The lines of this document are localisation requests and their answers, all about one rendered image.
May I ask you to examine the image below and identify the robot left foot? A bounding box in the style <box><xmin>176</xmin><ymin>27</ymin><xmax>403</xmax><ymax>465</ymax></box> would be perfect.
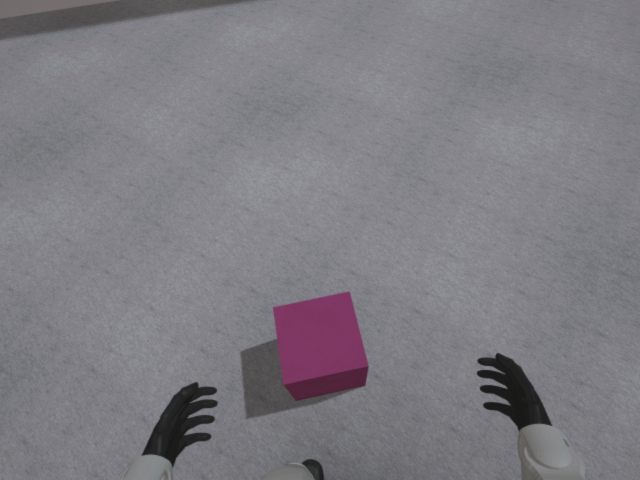
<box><xmin>302</xmin><ymin>459</ymin><xmax>324</xmax><ymax>480</ymax></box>

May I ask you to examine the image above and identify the left robot hand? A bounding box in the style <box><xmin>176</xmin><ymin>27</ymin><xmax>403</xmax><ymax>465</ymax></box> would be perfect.
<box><xmin>142</xmin><ymin>382</ymin><xmax>218</xmax><ymax>468</ymax></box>

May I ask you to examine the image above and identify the robot right forearm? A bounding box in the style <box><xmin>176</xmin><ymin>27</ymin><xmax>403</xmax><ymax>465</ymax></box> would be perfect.
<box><xmin>517</xmin><ymin>424</ymin><xmax>585</xmax><ymax>480</ymax></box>

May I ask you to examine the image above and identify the right robot hand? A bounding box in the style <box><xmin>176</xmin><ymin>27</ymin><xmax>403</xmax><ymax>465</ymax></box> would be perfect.
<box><xmin>477</xmin><ymin>353</ymin><xmax>552</xmax><ymax>431</ymax></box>

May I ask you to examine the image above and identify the left robot shin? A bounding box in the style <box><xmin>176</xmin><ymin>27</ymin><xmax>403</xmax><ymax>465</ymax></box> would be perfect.
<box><xmin>287</xmin><ymin>463</ymin><xmax>314</xmax><ymax>479</ymax></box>

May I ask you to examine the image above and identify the carton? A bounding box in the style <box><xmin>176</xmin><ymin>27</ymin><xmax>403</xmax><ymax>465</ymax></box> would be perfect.
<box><xmin>273</xmin><ymin>291</ymin><xmax>369</xmax><ymax>401</ymax></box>

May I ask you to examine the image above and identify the robot left forearm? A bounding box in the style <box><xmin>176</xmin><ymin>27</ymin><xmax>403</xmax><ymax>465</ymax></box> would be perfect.
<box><xmin>120</xmin><ymin>455</ymin><xmax>173</xmax><ymax>480</ymax></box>

